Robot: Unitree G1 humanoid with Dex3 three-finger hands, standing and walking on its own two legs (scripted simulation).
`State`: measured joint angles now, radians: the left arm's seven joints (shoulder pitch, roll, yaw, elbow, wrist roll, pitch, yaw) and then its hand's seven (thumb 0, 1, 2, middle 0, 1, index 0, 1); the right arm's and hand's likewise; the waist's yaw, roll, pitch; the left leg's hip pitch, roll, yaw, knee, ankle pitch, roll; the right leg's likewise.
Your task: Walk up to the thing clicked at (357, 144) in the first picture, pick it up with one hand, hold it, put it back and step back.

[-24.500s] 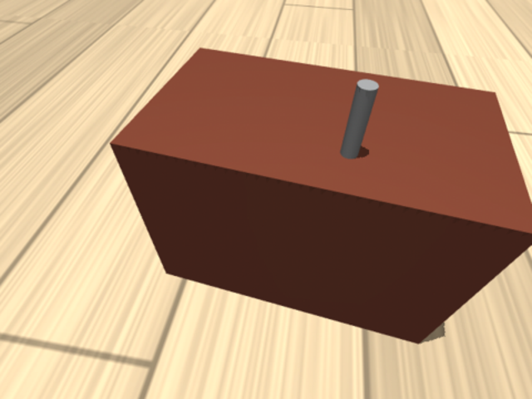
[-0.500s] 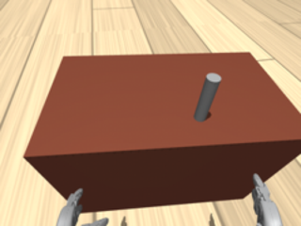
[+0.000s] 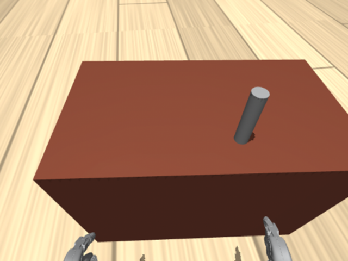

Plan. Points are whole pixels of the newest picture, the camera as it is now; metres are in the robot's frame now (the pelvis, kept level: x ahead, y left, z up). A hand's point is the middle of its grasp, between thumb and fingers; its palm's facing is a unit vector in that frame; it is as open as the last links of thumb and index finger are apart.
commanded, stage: home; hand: right
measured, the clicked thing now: (249, 118) +0.50 -0.21 +0.03
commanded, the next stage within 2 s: none
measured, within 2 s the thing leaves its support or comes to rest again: neither
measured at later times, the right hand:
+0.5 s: hand out of the picture +0.08 -0.27 -0.13, palm faces -0.04 +0.91 -0.41, open 17.4 cm
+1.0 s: hand out of the picture +0.04 -0.26 -0.15, palm faces -0.08 +0.93 -0.35, open 17.3 cm
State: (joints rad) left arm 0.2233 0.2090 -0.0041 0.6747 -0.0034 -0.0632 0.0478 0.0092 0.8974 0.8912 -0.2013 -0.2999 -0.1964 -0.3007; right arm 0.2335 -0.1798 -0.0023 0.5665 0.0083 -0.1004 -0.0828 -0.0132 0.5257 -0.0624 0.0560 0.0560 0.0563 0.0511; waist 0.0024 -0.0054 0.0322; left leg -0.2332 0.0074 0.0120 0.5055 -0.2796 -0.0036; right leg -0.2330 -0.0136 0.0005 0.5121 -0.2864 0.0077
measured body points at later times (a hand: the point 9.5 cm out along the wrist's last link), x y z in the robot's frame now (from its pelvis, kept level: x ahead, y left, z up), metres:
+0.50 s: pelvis +0.00 +0.00 +0.01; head -0.01 +0.01 +0.46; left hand +0.08 +0.30 -0.12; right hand +0.08 -0.31 -0.11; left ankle -0.01 +0.12 -0.74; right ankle -0.01 -0.12 -0.74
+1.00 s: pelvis -0.01 -0.01 +0.01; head -0.01 -0.01 +0.46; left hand +0.02 +0.29 -0.13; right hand +0.04 -0.31 -0.12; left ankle -0.01 +0.12 -0.74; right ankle -0.01 -0.12 -0.74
